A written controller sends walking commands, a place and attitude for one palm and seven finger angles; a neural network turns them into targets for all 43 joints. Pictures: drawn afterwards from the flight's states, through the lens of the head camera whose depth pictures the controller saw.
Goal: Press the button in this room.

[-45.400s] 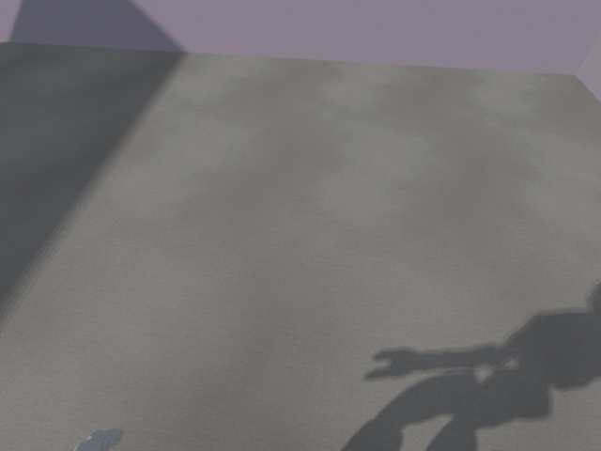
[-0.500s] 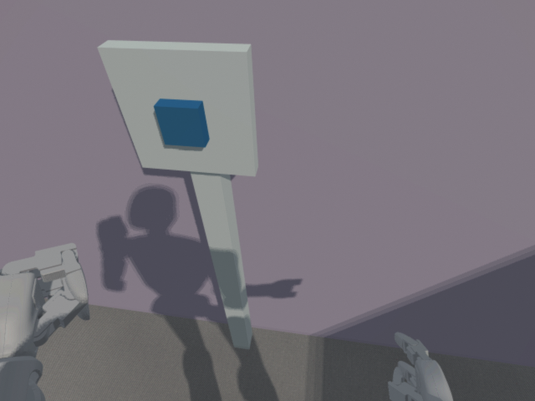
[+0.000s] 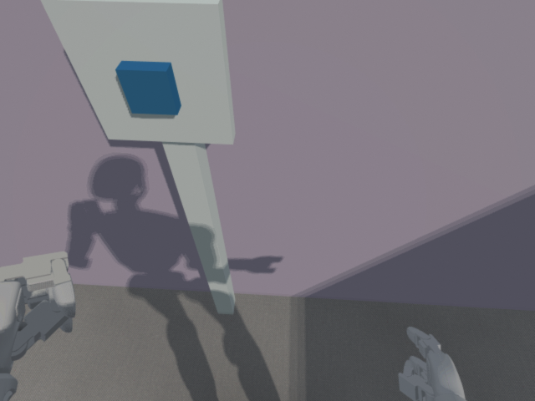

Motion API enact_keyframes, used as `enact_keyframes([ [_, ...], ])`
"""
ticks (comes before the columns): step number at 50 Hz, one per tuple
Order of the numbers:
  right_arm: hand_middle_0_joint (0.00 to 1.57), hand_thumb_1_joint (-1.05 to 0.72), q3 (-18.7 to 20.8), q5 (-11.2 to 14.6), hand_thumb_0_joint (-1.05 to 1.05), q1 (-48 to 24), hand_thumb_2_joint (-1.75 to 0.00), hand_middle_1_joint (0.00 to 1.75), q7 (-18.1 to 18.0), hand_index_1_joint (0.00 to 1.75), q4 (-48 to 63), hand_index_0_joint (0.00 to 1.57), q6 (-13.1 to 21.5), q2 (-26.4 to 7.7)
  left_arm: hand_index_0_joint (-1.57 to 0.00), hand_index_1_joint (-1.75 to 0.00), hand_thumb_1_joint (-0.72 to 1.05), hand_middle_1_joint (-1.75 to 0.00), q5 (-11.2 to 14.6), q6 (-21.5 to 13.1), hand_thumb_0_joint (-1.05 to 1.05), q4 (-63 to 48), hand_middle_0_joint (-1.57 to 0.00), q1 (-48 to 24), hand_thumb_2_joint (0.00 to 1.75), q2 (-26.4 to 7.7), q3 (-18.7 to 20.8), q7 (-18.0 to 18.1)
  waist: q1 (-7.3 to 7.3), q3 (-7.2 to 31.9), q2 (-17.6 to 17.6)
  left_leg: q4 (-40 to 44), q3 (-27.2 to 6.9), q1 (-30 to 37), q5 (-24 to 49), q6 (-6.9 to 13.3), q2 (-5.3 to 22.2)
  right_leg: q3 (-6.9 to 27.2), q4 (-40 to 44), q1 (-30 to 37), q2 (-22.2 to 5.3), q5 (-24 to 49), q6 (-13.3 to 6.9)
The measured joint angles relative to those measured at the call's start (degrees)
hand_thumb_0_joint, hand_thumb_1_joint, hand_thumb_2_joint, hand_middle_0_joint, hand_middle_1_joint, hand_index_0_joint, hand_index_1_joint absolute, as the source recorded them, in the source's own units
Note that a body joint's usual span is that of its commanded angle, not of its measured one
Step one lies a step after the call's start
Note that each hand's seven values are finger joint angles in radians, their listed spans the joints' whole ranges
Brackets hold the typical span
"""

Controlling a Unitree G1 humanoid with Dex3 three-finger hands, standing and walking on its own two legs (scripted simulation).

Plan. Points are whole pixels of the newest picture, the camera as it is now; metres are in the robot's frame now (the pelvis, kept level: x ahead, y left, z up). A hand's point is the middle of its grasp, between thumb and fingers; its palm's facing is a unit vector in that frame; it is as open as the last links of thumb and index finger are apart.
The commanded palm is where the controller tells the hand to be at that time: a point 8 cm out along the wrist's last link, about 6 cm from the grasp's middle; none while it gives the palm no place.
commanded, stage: step back with the hand held close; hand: left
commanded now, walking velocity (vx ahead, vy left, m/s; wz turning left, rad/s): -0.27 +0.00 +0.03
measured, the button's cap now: (151, 87) +0.48 +0.20 +0.22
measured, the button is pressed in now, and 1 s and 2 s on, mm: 0 0 0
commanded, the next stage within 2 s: stop stepping back and stand still in 0.90 s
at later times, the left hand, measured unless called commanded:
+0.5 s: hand out of the picture +0.10 +0.27 +0.16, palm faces +0.40 -0.82 -0.41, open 3.1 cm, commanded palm +0.05 +0.31 +0.18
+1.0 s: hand out of the picture +0.04 +0.27 +0.17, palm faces +0.28 -0.87 -0.40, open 3.1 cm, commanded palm -0.03 +0.31 +0.18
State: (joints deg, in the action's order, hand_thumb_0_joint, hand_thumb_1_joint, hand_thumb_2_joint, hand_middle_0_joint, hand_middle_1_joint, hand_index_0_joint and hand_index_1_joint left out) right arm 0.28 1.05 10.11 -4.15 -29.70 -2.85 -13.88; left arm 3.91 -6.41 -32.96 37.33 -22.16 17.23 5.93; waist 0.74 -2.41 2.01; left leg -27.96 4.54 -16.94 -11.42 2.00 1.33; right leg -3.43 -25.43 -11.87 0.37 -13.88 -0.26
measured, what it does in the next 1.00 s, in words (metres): walks backwards: right foot, then left foot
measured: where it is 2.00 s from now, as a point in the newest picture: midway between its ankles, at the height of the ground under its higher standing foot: outside the picture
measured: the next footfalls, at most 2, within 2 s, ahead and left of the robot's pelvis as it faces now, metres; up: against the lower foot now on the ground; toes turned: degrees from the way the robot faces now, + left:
right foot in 0.76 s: -0.18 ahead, -0.10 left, +0.00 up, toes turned -1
left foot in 0.88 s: +0.00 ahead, +0.10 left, +0.00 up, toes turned -1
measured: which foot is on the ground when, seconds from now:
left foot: down 0.00-0.78, up 0.80-0.86, down 0.88-1.00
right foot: down 0.00-0.50, up 0.52-0.74, down 0.76-0.92, up 0.94-1.00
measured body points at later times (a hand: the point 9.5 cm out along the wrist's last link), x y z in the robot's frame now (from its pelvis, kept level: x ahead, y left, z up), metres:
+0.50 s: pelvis -0.08 +0.03 -0.02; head -0.07 +0.05 +0.43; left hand +0.08 +0.31 +0.18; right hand +0.09 -0.21 -0.09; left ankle +0.04 +0.09 -0.74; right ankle -0.01 -0.11 -0.74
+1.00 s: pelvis -0.17 +0.04 -0.01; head -0.15 +0.07 +0.44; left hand +0.02 +0.31 +0.19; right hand +0.01 -0.19 -0.07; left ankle -0.04 +0.10 -0.74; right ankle -0.22 -0.09 -0.70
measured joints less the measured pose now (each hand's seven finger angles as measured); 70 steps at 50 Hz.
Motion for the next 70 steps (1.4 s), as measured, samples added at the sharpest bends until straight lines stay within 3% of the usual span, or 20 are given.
enact_keyframes([
  [8,0.2,-0.9,-0.36,0.0,0.01,0.52,-0.9,0.3,-0.2,0.3,0.66,0.2,1.19,0.99,-1.31,-1.5,0.89,-1.49,0.0,-2.63,0.02,-2.42,-1.3,-0.65,0.9,-2.1,3.88,1.69,0.02,0.33,-1.05,-2.29,0.0,-3.09,1.09,0.72,-0.08,-0.07,-2.9,-3.31,-0.28,0.82,0.3],
  [17,0.2,-0.9,-1.17,-0.7,0.01,2.47,-0.9,0.3,-0.04,0.3,0.21,0.2,4.0,1.49,-1.31,-1.5,0.89,-1.49,-1.59,-4.44,0.02,-1.46,-1.31,-1.09,0.9,0.62,2.72,2.46,-0.28,0.87,-0.08,-4.94,-1.41,-6.96,0.28,1.29,-0.36,-0.52,-4.66,-6.2,0.09,-0.05,0.03],
  [23,0.2,-0.9,-1.38,-1.3,0.01,3.15,-0.9,0.3,-0.12,0.3,-2.0,0.2,5.31,1.16,-1.31,-1.5,0.89,-1.49,-1.7,-6.14,0.02,-3.92,-1.31,-1.11,0.9,0.26,2.73,3.74,0.08,0.09,-0.8,-7.42,-2.09,-8.54,0.44,1.0,-1.13,-0.18,-5.62,-7.25,-0.17,3.63,0.74],
  [28,0.2,-0.9,-1.01,-1.58,0.01,3.52,-0.9,0.3,-0.94,0.3,-2.72,0.2,5.91,1.51,-1.31,-1.5,0.89,-1.49,-2.67,-6.44,0.02,-1.6,-1.31,-4.29,0.9,-0.03,3.65,3.77,-1.24,0.23,0.59,-6.23,-3.1,-9.14,4.3,3.27,-0.47,1.43,-14.13,-9.0,2.34,-6.64,0.59],
  [31,0.2,-0.9,-0.76,-1.84,0.01,3.72,-0.9,0.3,-0.27,0.3,-3.11,0.2,6.7,2.81,-1.31,-1.5,0.89,-1.49,-2.21,-6.76,0.02,-0.76,-1.31,-5.3,0.9,-1.05,5.1,3.48,-1.41,1.18,0.42,-2.51,-3.86,-9.74,7.43,3.2,-0.57,2.21,-20.21,-7.85,3.76,-11.77,-0.28],
  [35,0.2,-0.9,-1.27,-2.03,0.01,3.01,-0.9,0.3,1.24,0.3,-3.22,0.2,8.17,4.05,-1.31,-1.5,0.89,-1.5,-0.79,-7.36,0.02,-2.74,-1.31,-2.45,0.9,-1.39,5.75,3.13,-0.36,3.13,-0.73,3.7,-2.93,-10.97,11.99,2.45,-0.4,1.21,-12.09,-0.96,3.95,-15.23,-1.16],
  [38,0.2,-0.9,-1.73,-2.19,0.01,0.86,-0.9,0.3,1.98,0.3,-2.85,0.2,8.74,4.2,-1.31,-1.5,0.89,-1.5,-0.09,-8.22,0.02,-4.88,-1.31,-1.19,0.9,-1.68,5.11,2.51,1.24,3.04,-2.16,5.22,-0.73,-13.13,14.32,1.41,-0.59,1.58,1.01,4.83,2.75,-8.98,-1.52],
  [42,0.2,-0.9,-1.95,-1.96,0.01,-1.35,-0.9,0.3,1.46,0.3,-6.03,0.21,7.59,3.72,-1.31,-1.5,0.89,-1.5,-0.04,-9.07,0.02,-4.92,-1.31,-2.37,0.9,-1.62,2.11,1.48,1.97,1.61,-1.33,-4.91,-2.76,-13.29,2.13,-1.96,-0.65,2.74,-0.29,4.73,3.23,-6.01,0.07],
  [43,0.2,-0.9,-2.09,-1.85,0.01,-0.8,-0.9,0.3,1.2,0.3,-6.44,0.21,7.32,3.84,-1.31,-1.5,0.89,-1.5,-0.07,-9.02,0.02,-5.0,-1.31,-2.11,0.9,-1.91,2.1,1.34,1.87,2.47,-1.92,-6.31,-3.1,-11.59,1.56,-2.21,-0.99,3.2,-1.19,4.56,2.89,-6.77,0.26],
  [45,0.2,-0.9,-2.18,-1.7,0.01,-0.09,-0.9,0.3,0.32,0.3,-6.44,0.21,6.61,3.98,-1.31,-1.5,0.89,-1.49,-0.15,-8.37,0.02,-4.56,-1.31,-2.8,0.9,-2.38,2.59,1.06,0.78,3.58,-3.08,-4.02,-3.04,-8.92,5.64,0.46,-1.98,3.47,-3.99,3.36,1.97,-7.92,0.79],
  [46,0.2,-0.9,-2.08,-1.63,0.01,-0.44,-0.9,0.3,0.01,0.3,-6.26,0.21,6.41,4.0,-1.31,-1.5,0.89,-1.49,-0.08,-7.74,0.02,-3.81,-1.31,-4.37,0.9,-2.58,2.82,0.9,0.38,2.91,-3.62,-2.7,-2.81,-8.17,6.0,1.7,-2.51,3.66,-6.77,2.0,1.54,-7.09,0.87],
  [48,0.2,-0.9,-1.85,-1.97,0.01,-1.59,-0.9,0.3,0.18,0.3,-5.7,0.2,6.97,3.89,-1.31,-1.5,0.89,-1.49,0.32,-7.29,0.02,-1.49,-1.31,-7.17,0.9,-3.04,3.43,0.67,-0.2,1.25,-3.64,0.44,-2.55,-7.0,7.62,2.65,-2.46,5.43,-14.6,-2.11,2.56,-13.39,0.52],
  [51,0.2,-0.9,-1.67,-2.53,0.01,-1.9,-0.9,0.3,0.94,0.3,-3.97,0.2,7.91,3.61,-1.31,-1.5,0.89,-1.49,0.88,-6.14,0.02,-0.29,-1.31,-7.01,0.9,-3.57,4.27,0.69,-1.41,0.22,-2.24,5.6,-3.11,-6.04,12.01,2.28,-1.06,5.21,-21.48,-6.61,4.53,-17.22,-0.15],
  [55,0.2,-0.9,-1.17,-1.98,0.01,0.51,-0.9,0.3,1.78,0.3,-1.22,0.2,8.02,3.44,-1.31,-1.5,0.89,-1.49,1.01,-5.02,0.02,-3.59,-1.3,-0.3,0.9,-4.08,4.89,0.89,-2.17,1.25,-1.63,9.8,-3.35,-6.11,14.89,1.29,-0.15,1.31,-16.06,-4.83,4.21,-16.09,-1.01],
  [58,0.2,-0.9,-0.78,-1.64,0.01,2.47,-0.9,0.3,1.42,0.3,-0.43,0.2,7.85,3.18,-1.31,-1.5,0.89,-1.49,0.36,-4.16,0.02,-6.23,-1.3,3.15,0.9,-5.13,5.2,1.13,-2.1,2.41,-2.98,6.91,-2.87,-9.46,7.49,-0.86,-1.82,-0.71,-4.83,0.55,3.11,-15.2,-2.6],
  [61,0.2,-0.9,-0.18,-1.69,0.01,2.88,-0.9,0.3,0.86,0.3,-3.6,0.2,6.56,2.18,-1.31,-1.5,0.89,-1.49,-0.24,-3.37,0.02,-7.88,-1.31,4.01,0.9,-3.66,4.3,1.28,0.46,2.85,-3.89,-16.84,-4.9,-16.13,-4.34,-3.22,-3.77,-0.63,-4.52,-1.54,1.31,-3.12,-3.86],
  [63,0.2,-0.9,-0.05,-1.63,0.01,4.08,-0.9,0.3,0.33,0.3,-6.44,0.2,5.52,2.11,-1.31,-1.5,0.89,-1.49,-0.62,-3.2,0.02,-7.25,-1.31,3.51,0.9,-2.02,4.1,1.62,1.65,5.25,-5.0,-28.4,-5.26,-16.43,-5.13,-3.37,-3.97,-0.41,-4.59,-2.34,-0.19,-2.49,-3.29],
  [64,0.2,-0.9,-0.12,-1.69,0.01,4.88,-0.9,0.3,-0.05,0.3,-7.38,0.2,5.25,2.17,-1.31,-1.5,0.89,-1.49,-0.93,-3.38,0.02,-6.07,-1.31,2.74,0.9,-1.11,4.08,2.0,1.9,6.64,-5.4,-29.62,-4.98,-14.74,-5.69,-3.07,-3.17,-0.91,-4.06,-2.47,-1.05,-2.7,-2.66],
  [67,0.2,-0.9,-0.27,-1.75,0.01,6.71,-0.9,0.3,-1.16,0.3,-8.47,0.2,6.22,1.75,-1.31,-1.5,0.89,-1.5,-1.94,-3.6,0.02,-0.95,-1.31,-1.8,0.9,1.42,3.51,3.19,1.68,9.34,-5.41,-20.09,-4.56,-5.43,-8.79,-1.28,0.01,-2.74,-3.83,-3.58,-2.62,-2.54,-2.0],
  [70,0.2,-0.9,0.04,-1.85,0.01,6.9,-0.9,0.3,-1.99,0.3,-7.66,0.2,8.57,-0.07,-1.31,-1.5,0.89,-1.5,-2.51,-3.65,0.02,2.9,-1.31,-7.46,0.9,3.33,1.72,4.11,-0.41,8.63,-3.07,-3.94,-5.75,3.86,-11.34,0.08,2.14,-4.76,-8.07,-6.44,-2.98,-2.41,-1.08],
])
